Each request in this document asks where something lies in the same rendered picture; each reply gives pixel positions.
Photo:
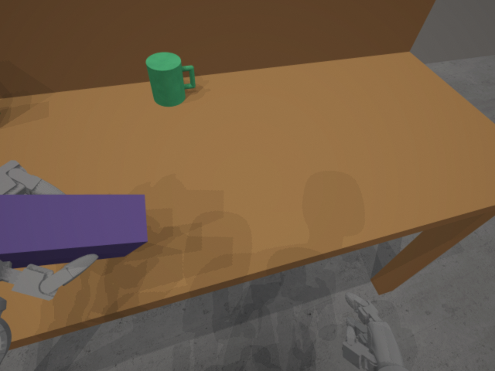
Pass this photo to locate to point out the table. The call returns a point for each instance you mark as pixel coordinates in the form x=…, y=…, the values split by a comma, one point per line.
x=312, y=132

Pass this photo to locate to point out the robot right hand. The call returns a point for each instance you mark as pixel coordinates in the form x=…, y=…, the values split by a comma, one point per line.
x=376, y=347

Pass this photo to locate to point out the robot left hand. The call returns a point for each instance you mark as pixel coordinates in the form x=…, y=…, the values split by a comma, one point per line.
x=34, y=280

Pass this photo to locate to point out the sponge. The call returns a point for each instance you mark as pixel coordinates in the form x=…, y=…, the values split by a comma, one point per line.
x=57, y=229

